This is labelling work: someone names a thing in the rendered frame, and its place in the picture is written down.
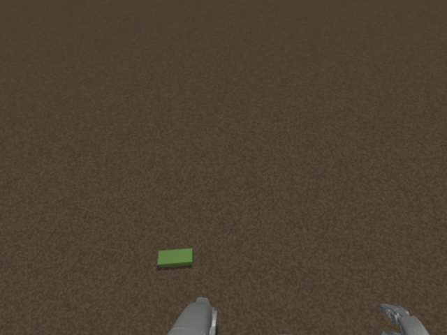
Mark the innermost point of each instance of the right robot hand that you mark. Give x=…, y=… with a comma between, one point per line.
x=408, y=325

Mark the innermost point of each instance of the small box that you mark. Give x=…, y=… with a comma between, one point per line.
x=173, y=258

